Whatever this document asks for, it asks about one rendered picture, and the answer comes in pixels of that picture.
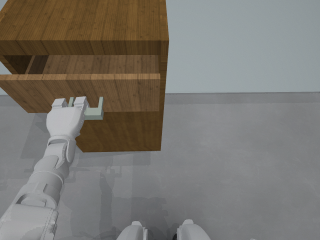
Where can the handle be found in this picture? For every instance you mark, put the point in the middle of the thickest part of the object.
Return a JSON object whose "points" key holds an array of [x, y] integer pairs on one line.
{"points": [[93, 113]]}

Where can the robot shin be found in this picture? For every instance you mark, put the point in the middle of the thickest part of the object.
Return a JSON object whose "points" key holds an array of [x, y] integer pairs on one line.
{"points": [[188, 221], [136, 223]]}

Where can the robot right shin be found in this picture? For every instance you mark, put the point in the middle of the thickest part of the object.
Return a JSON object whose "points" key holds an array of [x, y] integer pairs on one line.
{"points": [[188, 221]]}

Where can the robot left upper arm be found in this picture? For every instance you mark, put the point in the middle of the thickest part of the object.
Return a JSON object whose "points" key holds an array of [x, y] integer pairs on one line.
{"points": [[29, 222]]}

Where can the left robot forearm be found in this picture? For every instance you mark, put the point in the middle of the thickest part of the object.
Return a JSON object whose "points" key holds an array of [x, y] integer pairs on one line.
{"points": [[45, 183]]}

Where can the cabinet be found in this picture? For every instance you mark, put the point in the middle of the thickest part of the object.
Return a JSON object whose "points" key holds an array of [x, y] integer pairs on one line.
{"points": [[93, 27]]}

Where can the robot left shin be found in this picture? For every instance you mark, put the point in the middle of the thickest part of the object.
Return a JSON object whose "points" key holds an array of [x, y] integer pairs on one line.
{"points": [[136, 223]]}

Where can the left robot hand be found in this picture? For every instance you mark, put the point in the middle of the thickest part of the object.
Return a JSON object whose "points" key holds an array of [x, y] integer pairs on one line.
{"points": [[65, 120]]}

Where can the drawer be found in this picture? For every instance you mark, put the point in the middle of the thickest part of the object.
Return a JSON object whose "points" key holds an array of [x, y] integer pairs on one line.
{"points": [[128, 83]]}

